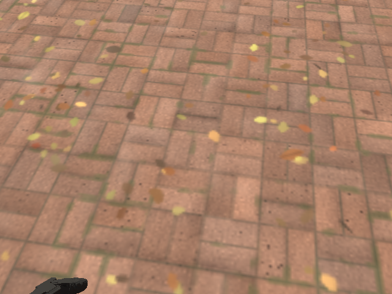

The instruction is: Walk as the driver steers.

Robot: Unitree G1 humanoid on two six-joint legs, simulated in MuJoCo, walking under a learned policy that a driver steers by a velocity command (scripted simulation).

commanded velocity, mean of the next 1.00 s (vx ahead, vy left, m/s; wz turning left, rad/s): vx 0.41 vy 0.00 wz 0.39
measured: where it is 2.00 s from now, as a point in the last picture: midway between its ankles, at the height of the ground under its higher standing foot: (145, 276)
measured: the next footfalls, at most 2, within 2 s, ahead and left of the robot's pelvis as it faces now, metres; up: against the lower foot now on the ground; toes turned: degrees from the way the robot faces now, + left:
left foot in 0.46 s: +0.37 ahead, +0.18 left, +0.00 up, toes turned +19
right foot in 0.92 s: +0.68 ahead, +0.10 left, +0.00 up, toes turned +23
